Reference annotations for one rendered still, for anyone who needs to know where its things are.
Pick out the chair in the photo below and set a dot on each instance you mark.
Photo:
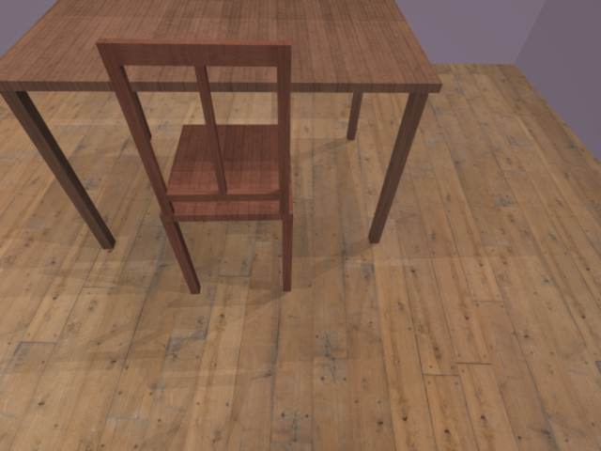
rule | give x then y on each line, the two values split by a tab
223	172

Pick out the table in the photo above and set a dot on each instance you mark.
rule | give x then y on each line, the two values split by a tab
337	46

